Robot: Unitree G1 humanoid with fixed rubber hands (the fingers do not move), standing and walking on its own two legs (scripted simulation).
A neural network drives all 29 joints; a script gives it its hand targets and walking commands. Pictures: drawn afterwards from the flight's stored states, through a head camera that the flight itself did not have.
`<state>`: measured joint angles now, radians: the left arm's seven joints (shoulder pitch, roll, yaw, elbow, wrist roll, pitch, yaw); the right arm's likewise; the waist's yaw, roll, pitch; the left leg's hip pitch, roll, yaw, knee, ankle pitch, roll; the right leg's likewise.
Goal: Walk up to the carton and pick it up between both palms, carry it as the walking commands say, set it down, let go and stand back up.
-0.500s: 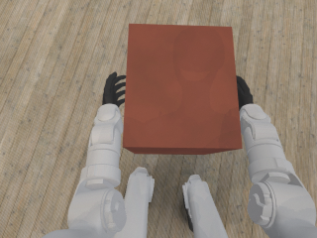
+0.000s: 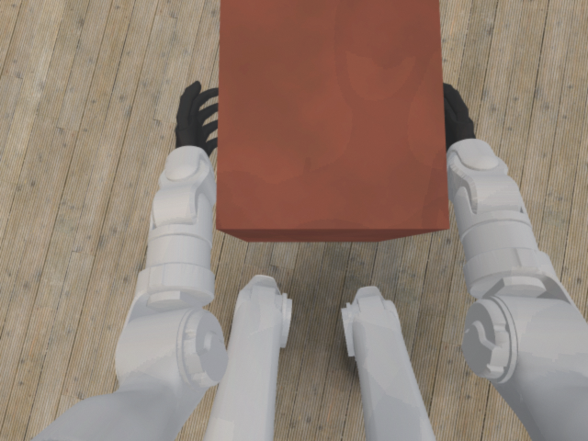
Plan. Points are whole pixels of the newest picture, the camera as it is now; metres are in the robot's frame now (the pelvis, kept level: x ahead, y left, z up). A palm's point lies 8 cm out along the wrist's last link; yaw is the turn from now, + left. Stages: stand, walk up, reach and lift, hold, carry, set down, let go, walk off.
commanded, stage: set down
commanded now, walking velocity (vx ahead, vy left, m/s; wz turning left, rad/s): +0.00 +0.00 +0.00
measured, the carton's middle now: (319, 141) +0.50 +0.01 -0.17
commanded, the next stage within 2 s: none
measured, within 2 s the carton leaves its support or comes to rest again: neither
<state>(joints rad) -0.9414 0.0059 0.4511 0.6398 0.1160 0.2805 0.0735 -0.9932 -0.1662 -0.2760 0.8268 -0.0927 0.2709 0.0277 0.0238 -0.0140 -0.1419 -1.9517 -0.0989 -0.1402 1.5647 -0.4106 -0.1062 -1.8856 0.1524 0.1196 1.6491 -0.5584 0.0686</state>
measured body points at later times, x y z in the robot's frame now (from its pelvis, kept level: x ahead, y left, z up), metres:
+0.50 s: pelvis -0.04 +0.00 -0.07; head +0.33 +0.02 +0.16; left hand +0.50 +0.18 -0.23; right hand +0.52 -0.15 -0.24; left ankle +0.12 +0.15 -0.50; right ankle +0.07 -0.13 -0.50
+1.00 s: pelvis -0.04 -0.02 -0.13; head +0.35 -0.03 +0.09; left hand +0.52 +0.17 -0.29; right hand +0.54 -0.16 -0.32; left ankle +0.12 +0.14 -0.50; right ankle +0.07 -0.13 -0.50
